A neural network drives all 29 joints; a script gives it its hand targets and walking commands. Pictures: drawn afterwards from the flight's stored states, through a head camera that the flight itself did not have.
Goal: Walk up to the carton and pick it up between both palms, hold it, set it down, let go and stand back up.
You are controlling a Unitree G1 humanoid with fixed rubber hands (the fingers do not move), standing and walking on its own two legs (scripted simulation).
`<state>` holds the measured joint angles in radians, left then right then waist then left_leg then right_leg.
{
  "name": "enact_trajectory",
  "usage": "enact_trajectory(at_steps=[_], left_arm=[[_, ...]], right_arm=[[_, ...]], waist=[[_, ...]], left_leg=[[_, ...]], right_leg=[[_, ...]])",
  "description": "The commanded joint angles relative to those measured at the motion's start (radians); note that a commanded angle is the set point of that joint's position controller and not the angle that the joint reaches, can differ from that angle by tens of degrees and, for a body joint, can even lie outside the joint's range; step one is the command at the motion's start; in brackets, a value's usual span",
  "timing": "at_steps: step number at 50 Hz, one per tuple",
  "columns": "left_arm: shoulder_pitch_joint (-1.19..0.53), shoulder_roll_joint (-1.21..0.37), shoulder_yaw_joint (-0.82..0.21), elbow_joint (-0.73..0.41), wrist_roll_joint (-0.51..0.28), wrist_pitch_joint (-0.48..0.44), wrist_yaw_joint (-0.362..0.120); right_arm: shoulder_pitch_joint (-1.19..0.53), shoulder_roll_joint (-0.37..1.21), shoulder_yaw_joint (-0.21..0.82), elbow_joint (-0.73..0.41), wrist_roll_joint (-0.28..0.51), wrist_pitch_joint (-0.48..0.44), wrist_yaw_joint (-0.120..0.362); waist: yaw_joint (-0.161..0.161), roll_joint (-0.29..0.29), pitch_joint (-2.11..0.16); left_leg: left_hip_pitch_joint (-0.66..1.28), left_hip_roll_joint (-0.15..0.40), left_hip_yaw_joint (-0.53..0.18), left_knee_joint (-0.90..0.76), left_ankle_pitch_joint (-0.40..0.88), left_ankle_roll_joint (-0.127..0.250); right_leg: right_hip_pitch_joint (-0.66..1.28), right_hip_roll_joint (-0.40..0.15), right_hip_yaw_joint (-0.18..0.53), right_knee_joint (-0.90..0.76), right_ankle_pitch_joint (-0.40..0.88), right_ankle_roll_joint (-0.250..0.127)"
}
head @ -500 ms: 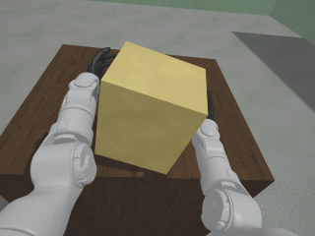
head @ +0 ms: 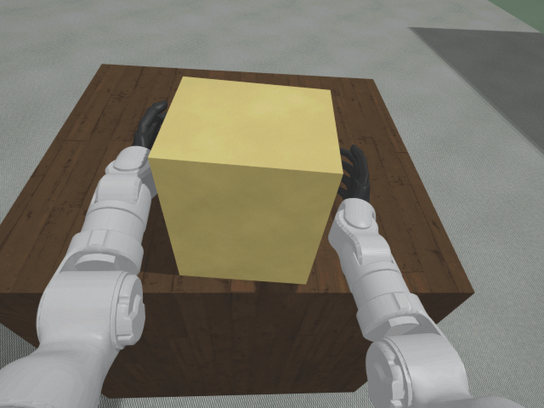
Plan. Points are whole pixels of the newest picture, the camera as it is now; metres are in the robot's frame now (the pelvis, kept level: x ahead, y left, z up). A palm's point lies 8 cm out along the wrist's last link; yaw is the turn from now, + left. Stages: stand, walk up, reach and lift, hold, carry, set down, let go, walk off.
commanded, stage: set down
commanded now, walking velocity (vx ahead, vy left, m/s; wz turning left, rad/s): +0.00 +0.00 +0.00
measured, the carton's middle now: (249, 189) +0.40 +0.01 +0.11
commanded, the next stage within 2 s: none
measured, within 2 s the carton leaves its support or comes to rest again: neither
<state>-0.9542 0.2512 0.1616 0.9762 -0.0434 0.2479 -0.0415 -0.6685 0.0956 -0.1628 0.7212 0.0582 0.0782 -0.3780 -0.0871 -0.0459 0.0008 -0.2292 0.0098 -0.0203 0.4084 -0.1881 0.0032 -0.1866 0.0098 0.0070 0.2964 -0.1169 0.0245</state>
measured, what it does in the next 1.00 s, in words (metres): stands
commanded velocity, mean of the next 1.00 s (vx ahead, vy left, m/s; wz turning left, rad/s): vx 0.00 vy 0.00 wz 0.00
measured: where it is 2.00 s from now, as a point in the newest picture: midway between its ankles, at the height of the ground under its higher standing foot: outside the picture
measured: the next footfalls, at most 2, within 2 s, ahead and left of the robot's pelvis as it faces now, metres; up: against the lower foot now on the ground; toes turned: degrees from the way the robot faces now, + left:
none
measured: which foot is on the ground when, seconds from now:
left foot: down 0.00-1.00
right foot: down 0.00-1.00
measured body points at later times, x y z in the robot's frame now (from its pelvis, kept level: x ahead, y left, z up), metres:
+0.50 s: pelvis -0.03 +0.00 +0.00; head -0.04 +0.03 +0.45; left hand +0.40 +0.19 +0.12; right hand +0.32 -0.16 +0.11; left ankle +0.02 +0.11 -0.75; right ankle +0.02 -0.13 -0.75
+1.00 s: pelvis -0.01 +0.00 +0.00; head -0.04 +0.03 +0.45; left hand +0.33 +0.21 +0.09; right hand +0.24 -0.18 +0.10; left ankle +0.02 +0.11 -0.75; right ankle +0.02 -0.13 -0.75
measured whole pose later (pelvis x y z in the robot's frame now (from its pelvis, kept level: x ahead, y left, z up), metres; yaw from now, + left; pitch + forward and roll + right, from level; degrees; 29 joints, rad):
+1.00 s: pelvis -0.01 +0.00 +0.00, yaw +0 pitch -4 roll -1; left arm -0.25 0.35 0.14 0.13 -0.16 0.54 -0.10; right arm 0.05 0.06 0.06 -0.19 0.19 0.42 -0.43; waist -0.09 -0.06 0.00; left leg -0.15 0.01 -0.02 0.41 -0.18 0.00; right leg -0.12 0.01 0.01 0.32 -0.12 0.01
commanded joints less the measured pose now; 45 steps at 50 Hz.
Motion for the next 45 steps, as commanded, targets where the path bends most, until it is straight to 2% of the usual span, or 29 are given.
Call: enact_trajectory(at_steps=[1,2,3,5,6,7,9,13,15,18,19,20,21,22,23,25,27,29,30,33,35,36,37,40,41,42,43,44,45], left_arm=[[-0.326,0.204,-0.063,-0.341,-0.059,-0.022,-0.025],[-0.369,0.211,-0.069,-0.262,-0.05,-0.021,-0.025],[-0.32,0.218,-0.053,-0.31,-0.034,-0.006,-0.024],[-0.347,0.21,-0.079,-0.302,-0.078,-0.006,-0.029],[-0.27,0.228,-0.075,-0.391,-0.092,0.003,-0.025],[-0.321,0.229,-0.086,-0.339,-0.105,-0.006,-0.028],[-0.233,0.237,-0.072,-0.396,-0.107,-0.006,-0.026],[-0.252,0.271,-0.075,-0.46,-0.123,-0.01,-0.015],[-0.295,0.262,-0.118,-0.467,-0.162,-0.018,-0.009],[-0.193,0.272,-0.105,-0.508,-0.167,0.0,-0.016],[-0.269,0.282,-0.122,-0.41,-0.189,-0.018,-0.017],[-0.143,0.285,-0.111,-0.474,-0.182,0.0,-0.024],[-0.144,0.287,-0.105,-0.496,-0.173,0.016,-0.024],[-0.071,0.291,-0.071,-0.492,-0.158,0.025,-0.038],[-0.127,0.295,-0.085,-0.499,-0.16,0.029,-0.039],[-0.045,0.294,-0.081,-0.553,-0.176,0.051,-0.051],[-0.057,0.335,-0.057,-0.613,-0.161,0.057,-0.053],[0.016,0.314,-0.052,-0.721,-0.158,0.09,-0.054],[0.001,0.322,-0.052,-0.695,-0.16,0.092,-0.054],[0.203,0.318,-0.028,-0.863,-0.154,0.153,-0.067],[0.169,0.34,-0.016,-0.833,-0.163,0.167,-0.077],[0.149,0.335,-0.027,-0.891,-0.167,0.175,-0.071],[0.225,0.333,-0.006,-0.881,-0.146,0.186,-0.076],[0.312,0.334,0.0,-1.015,-0.172,0.185,-0.076],[0.307,0.331,-0.032,-1.051,-0.187,0.195,-0.074],[0.383,0.32,-0.03,-1.106,-0.185,0.203,-0.074],[0.349,0.323,-0.033,-1.042,-0.19,0.211,-0.078],[0.351,0.338,-0.004,-1.106,-0.174,0.22,-0.076],[0.422,0.324,0.003,-1.034,-0.169,0.229,-0.085]], right_arm=[[-0.342,-0.15,0.094,-0.284,0.133,-0.043,-0.03],[-0.387,-0.152,0.083,-0.238,0.122,-0.021,-0.027],[-0.351,-0.165,0.1,-0.308,0.128,-0.017,-0.033],[-0.389,-0.159,0.084,-0.319,0.12,0.01,-0.038],[-0.314,-0.152,0.12,-0.411,0.147,0.01,-0.042],[-0.363,-0.147,0.082,-0.385,0.12,0.014,-0.05],[-0.277,-0.124,0.118,-0.448,0.135,0.019,-0.046],[-0.266,-0.132,0.111,-0.504,0.123,0.063,-0.037],[-0.316,-0.139,0.072,-0.483,0.117,0.097,-0.03],[-0.214,-0.123,0.126,-0.559,0.14,0.117,-0.034],[-0.275,-0.122,0.094,-0.493,0.123,0.137,-0.029],[-0.173,-0.105,0.125,-0.539,0.132,0.134,-0.036],[-0.17,-0.106,0.142,-0.556,0.145,0.144,-0.037],[-0.088,-0.078,0.164,-0.574,0.139,0.143,-0.047],[-0.141,-0.111,0.11,-0.564,0.127,0.149,-0.047],[-0.078,-0.072,0.18,-0.637,0.157,0.156,-0.056],[-0.063,-0.107,0.141,-0.664,0.146,0.158,-0.057],[-0.004,-0.099,0.188,-0.777,0.174,0.154,-0.06],[-0.019,-0.108,0.166,-0.784,0.173,0.16,-0.055],[0.192,-0.098,0.215,-0.898,0.19,0.169,-0.066],[0.184,-0.125,0.21,-0.908,0.187,0.193,-0.067],[0.167,-0.138,0.228,-0.936,0.202,0.211,-0.06],[0.237,-0.13,0.222,-0.952,0.188,0.216,-0.056],[0.335,-0.116,0.254,-1.076,0.197,0.217,-0.051],[0.32,-0.118,0.241,-1.086,0.201,0.235,-0.047],[0.38,-0.136,0.244,-1.133,0.207,0.233,-0.045],[0.369,-0.141,0.228,-1.092,0.196,0.254,-0.042],[0.386,-0.146,0.24,-1.136,0.208,0.259,-0.04],[0.443,-0.135,0.252,-1.097,0.189,0.273,-0.042]], waist=[[-0.047,0.138,-0.58],[-0.044,0.128,-0.506],[-0.028,0.112,-0.551],[-0.044,0.096,-0.474],[-0.027,0.102,-0.513],[-0.047,0.106,-0.504],[-0.01,0.099,-0.489],[0.008,0.111,-0.521],[-0.014,0.151,-0.479],[0.016,0.158,-0.468],[-0.007,0.143,-0.435],[0.006,0.122,-0.421],[0.023,0.148,-0.437],[0.04,0.115,-0.419],[0.011,0.139,-0.418],[0.035,0.104,-0.392],[0.032,0.134,-0.393],[0.059,0.139,-0.436],[0.06,0.156,-0.402],[0.073,0.13,-0.392],[0.069,0.115,-0.328],[0.069,0.138,-0.305],[0.09,0.129,-0.268],[0.109,0.13,-0.269],[0.085,0.144,-0.246],[0.106,0.142,-0.251],[0.086,0.141,-0.208],[0.098,0.153,-0.236],[0.112,0.127,-0.149]], left_leg=[[0.183,-0.04,0.096,0.038,0.335,-0.072],[0.137,-0.04,0.097,0.024,0.257,-0.064],[0.161,-0.039,0.107,0.013,0.262,-0.059],[0.134,-0.035,0.105,-0.001,0.177,-0.05],[0.152,-0.039,0.111,0.006,0.229,-0.047],[0.122,-0.037,0.111,-0.002,0.157,-0.044],[0.154,-0.037,0.112,-0.001,0.179,-0.043],[0.145,-0.035,0.112,-0.016,0.106,-0.027],[0.112,-0.026,0.098,-0.036,-0.013,-0.027],[0.109,-0.031,0.109,-0.037,0.014,-0.025],[0.072,-0.03,0.105,-0.04,-0.063,-0.015],[0.108,-0.03,0.106,-0.042,-0.019,-0.016],[0.102,-0.034,0.111,-0.044,-0.007,-0.013],[0.11,-0.041,0.12,-0.036,0.013,-0.006],[0.105,-0.028,0.111,-0.047,-0.016,-0.016],[0.134,-0.038,0.119,-0.046,0.03,-0.005],[0.135,-0.035,0.116,-0.049,0.034,-0.012],[0.17,-0.03,0.12,-0.039,0.075,-0.017],[0.148,-0.032,0.114,-0.05,0.035,-0.013],[0.232,-0.029,0.123,-0.043,0.144,-0.019],[0.199,-0.033,0.124,-0.059,0.079,-0.007],[0.18,-0.032,0.119,-0.061,0.053,-0.008],[0.181,-0.028,0.118,-0.076,0.057,-0.007],[0.192,-0.028,0.125,-0.079,0.018,0.001],[0.196,-0.023,0.121,-0.084,0.018,-0.005],[0.211,-0.022,0.119,-0.092,0.043,-0.007],[0.181,-0.018,0.113,-0.097,0.021,-0.008],[0.203,-0.02,0.124,-0.098,0.03,-0.004],[0.186,-0.022,0.123,-0.116,-0.03,-0.001]], right_leg=[[0.234,0.037,-0.058,0.07,0.486,0.037],[0.21,0.029,-0.058,0.057,0.416,0.034],[0.255,0.032,-0.058,0.051,0.423,0.031],[0.215,0.033,-0.062,0.038,0.308,0.026],[0.27,0.03,-0.05,0.048,0.373,0.023],[0.224,0.026,-0.048,0.035,0.297,0.025],[0.231,0.036,-0.046,0.037,0.285,0.019],[0.22,0.032,-0.047,0.041,0.19,0.004],[0.147,0.035,-0.05,0.033,0.066,-0.016],[0.193,0.033,-0.035,0.038,0.087,-0.021],[0.134,0.026,-0.036,0.025,-0.013,-0.022],[0.182,0.03,-0.026,0.031,0.041,-0.02],[0.212,0.027,-0.017,0.029,0.051,-0.024],[0.22,0.027,-0.009,0.027,0.061,-0.013],[0.205,0.031,-0.017,0.03,0.033,-0.02],[0.229,0.021,-0.008,0.013,0.055,-0.011],[0.213,0.024,-0.01,0.02,0.061,-0.009],[0.241,0.031,-0.015,0.026,0.113,-0.014],[0.225,0.032,-0.015,0.024,0.068,-0.02],[0.275,0.03,-0.01,0.022,0.17,-0.013],[0.235,0.024,-0.014,0.008,0.078,-0.002],[0.215,0.024,-0.016,0.014,0.058,-0.011],[0.237,0.024,-0.015,0.012,0.06,-0.014],[0.227,0.019,-0.002,0.005,0.008,-0.024],[0.211,0.017,-0.005,0.002,0.019,-0.028],[0.231,0.021,-0.005,-0.001,0.032,-0.031],[0.208,0.019,-0.008,0.002,0.009,-0.032],[0.212,0.02,-0.005,0.002,0.011,-0.038],[0.197,0.015,-0.006,-0.014,-0.052,-0.031]])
